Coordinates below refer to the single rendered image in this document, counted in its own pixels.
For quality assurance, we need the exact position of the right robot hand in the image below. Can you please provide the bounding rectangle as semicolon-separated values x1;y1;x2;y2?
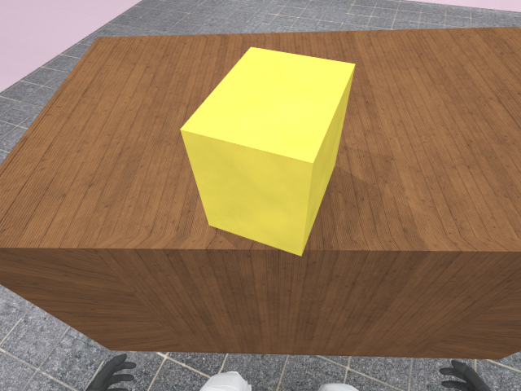
439;360;491;391

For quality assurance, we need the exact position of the left robot hand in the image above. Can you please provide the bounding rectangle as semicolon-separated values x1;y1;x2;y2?
85;354;137;391

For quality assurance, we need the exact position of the carton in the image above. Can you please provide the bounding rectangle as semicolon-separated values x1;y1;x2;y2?
180;47;355;256

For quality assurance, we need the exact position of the robot left thigh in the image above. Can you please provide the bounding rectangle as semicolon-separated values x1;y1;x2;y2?
200;372;252;391

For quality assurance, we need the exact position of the pedestal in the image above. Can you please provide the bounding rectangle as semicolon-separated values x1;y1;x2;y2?
0;27;521;359

